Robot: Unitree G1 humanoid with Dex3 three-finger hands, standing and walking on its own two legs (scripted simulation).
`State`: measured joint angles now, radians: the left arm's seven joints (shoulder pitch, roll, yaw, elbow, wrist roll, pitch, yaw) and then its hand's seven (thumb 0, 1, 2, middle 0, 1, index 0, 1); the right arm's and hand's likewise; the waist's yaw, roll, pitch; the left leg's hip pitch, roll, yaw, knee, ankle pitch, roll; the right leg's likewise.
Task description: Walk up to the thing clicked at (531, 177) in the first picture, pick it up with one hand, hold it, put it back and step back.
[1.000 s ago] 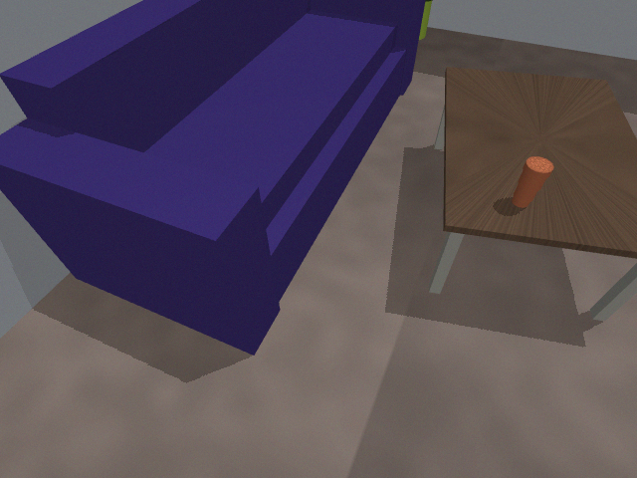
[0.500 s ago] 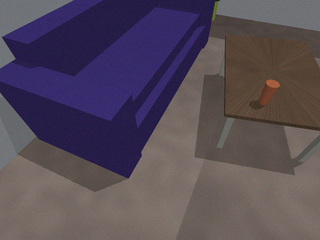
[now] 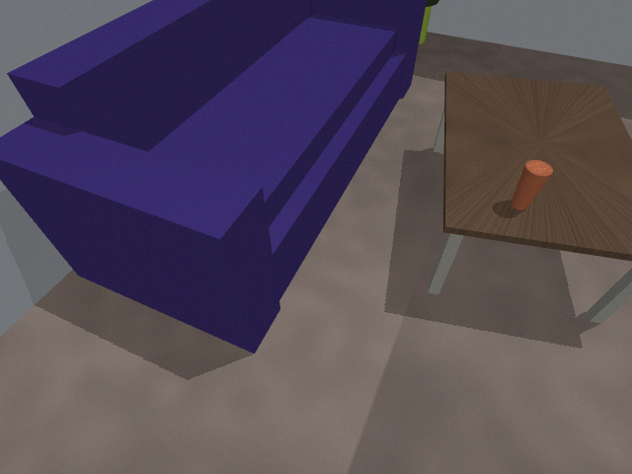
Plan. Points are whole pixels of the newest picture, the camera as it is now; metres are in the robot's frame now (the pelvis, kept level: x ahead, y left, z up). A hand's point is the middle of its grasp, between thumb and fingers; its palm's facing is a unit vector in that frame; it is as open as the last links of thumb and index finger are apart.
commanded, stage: stand
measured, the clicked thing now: (528, 187) +0.93 -0.63 -0.31
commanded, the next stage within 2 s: walk up in 0.12 s
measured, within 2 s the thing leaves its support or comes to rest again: neither
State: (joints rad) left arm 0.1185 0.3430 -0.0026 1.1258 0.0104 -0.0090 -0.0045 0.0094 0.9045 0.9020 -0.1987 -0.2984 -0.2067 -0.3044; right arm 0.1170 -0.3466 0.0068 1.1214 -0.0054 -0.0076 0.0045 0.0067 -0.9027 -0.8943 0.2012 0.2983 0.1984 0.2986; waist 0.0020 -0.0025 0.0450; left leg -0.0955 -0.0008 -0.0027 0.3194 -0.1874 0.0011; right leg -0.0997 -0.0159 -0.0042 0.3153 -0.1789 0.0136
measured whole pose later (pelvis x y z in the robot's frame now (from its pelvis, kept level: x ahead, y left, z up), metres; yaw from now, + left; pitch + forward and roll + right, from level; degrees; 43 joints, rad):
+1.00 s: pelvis +0.28 -0.02 -0.04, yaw -23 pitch -2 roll -1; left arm 0.36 0.44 0.06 0.86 0.01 -0.06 0.03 0.01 0.90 0.90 -0.20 -0.30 -0.21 -0.30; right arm 0.25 -0.43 -0.10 0.76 -0.03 -0.03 0.08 0.01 -0.90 -0.89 0.20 0.30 0.20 0.30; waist -0.03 0.01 0.10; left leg -0.40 0.08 0.06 0.76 -0.33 0.00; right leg -0.35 -0.01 0.12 1.12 -0.51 -0.02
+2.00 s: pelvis +0.40 -0.02 -0.05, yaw -33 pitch -2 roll +1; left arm 0.49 0.41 0.02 0.70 0.05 -0.05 -0.03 0.01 0.90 0.90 -0.20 -0.30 -0.53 -0.30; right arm 0.22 -0.43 -0.04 0.84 -0.01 0.01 0.00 0.01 -0.90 -0.89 0.20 0.30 0.20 0.30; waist 0.06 0.07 0.07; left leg -0.44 0.07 -0.03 0.94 -0.52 0.02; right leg -0.40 0.04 -0.01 0.82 -0.40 -0.05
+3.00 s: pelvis +0.44 +0.00 -0.01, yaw -33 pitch -1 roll +0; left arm 0.39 0.34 -0.06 0.88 0.01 -0.10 -0.04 0.01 0.90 0.90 -0.24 -0.32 -0.45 -0.30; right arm 0.16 -0.40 -0.02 1.02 0.00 -0.02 0.02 0.01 -0.90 -0.89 0.20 0.30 0.20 0.30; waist 0.04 0.06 0.05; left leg -0.19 0.00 0.02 0.48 -0.26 0.01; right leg -0.20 0.01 0.03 0.47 -0.25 0.01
